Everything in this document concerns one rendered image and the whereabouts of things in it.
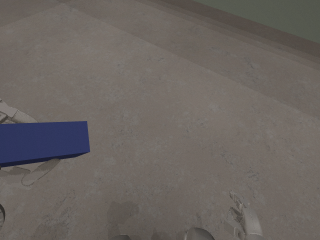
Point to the right robot hand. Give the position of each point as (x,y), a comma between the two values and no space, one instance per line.
(242,224)

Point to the robot right thigh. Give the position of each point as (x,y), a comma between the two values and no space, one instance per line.
(196,233)

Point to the left robot hand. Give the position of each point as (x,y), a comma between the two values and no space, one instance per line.
(20,177)

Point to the sponge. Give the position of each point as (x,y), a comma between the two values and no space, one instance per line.
(27,143)

